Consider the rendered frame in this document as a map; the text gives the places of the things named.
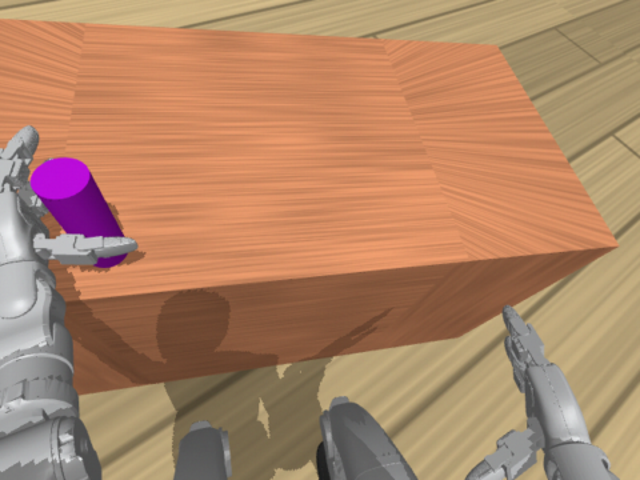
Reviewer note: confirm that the can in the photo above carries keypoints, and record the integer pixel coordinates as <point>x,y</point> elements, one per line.
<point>68,190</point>

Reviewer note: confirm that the right robot hand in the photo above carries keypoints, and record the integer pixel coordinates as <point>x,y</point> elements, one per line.
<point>554,415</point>

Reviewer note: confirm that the right robot arm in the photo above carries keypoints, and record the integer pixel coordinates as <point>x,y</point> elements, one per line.
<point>577,461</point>

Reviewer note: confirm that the left robot hand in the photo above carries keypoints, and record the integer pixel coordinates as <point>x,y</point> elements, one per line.
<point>23,236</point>

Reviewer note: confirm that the left robot arm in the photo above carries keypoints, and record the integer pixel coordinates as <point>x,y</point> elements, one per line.
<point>41,434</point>

